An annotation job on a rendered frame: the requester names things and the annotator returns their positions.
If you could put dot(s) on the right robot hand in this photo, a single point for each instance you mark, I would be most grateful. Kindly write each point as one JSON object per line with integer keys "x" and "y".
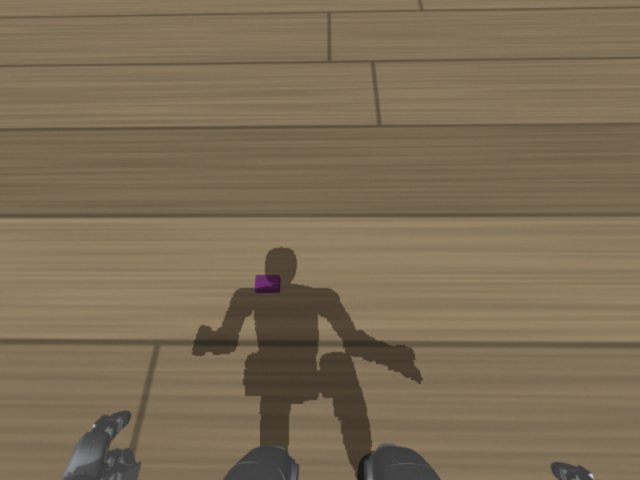
{"x": 563, "y": 471}

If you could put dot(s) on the small box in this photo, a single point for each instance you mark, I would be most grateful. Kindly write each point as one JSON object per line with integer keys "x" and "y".
{"x": 267, "y": 284}

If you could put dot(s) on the left robot hand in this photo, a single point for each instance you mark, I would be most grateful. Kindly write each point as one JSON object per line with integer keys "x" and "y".
{"x": 91, "y": 454}

